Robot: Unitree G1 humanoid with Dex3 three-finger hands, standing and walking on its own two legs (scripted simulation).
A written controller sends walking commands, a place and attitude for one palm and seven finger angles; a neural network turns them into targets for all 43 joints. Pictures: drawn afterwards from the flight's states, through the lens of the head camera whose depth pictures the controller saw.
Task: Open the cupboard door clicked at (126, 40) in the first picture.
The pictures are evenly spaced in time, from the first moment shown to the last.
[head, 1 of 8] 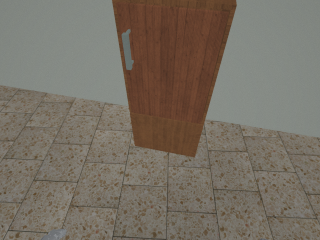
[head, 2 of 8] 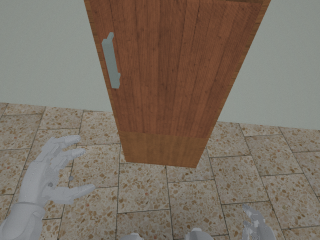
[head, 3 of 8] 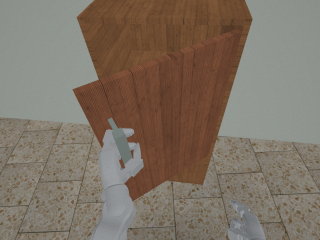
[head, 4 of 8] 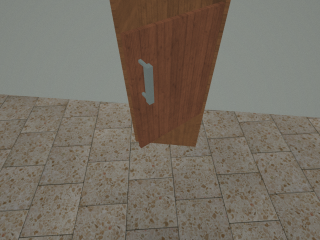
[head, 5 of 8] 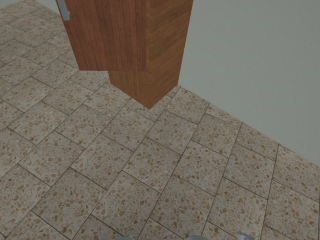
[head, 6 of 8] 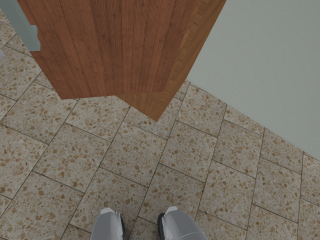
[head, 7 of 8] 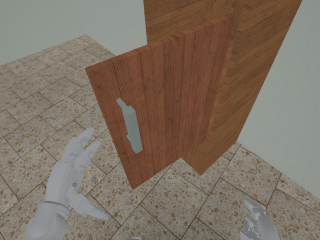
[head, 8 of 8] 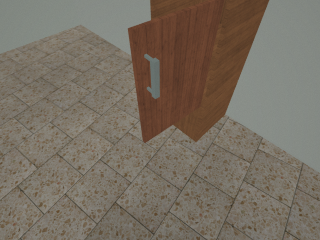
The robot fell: no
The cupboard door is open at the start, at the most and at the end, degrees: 0 84 84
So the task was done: yes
